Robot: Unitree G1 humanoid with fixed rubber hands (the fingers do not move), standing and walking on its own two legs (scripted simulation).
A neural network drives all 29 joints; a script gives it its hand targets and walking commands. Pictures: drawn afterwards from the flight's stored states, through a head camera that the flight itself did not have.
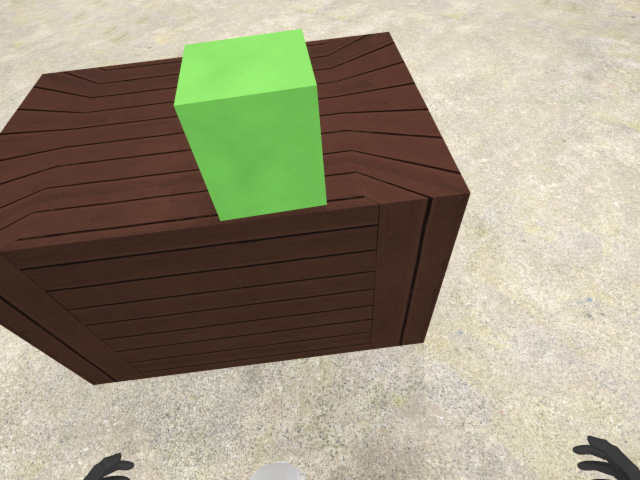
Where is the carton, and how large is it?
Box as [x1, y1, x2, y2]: [174, 29, 326, 220]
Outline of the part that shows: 301,29 188,44 184,47 174,107 220,220 326,204 316,84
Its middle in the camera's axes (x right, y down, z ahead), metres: -0.11 -0.21 +0.72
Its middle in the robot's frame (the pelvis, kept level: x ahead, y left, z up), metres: +0.69 +0.14 +0.05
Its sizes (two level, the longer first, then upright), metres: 0.210 0.200 0.250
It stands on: a pedestal, 0.68 m high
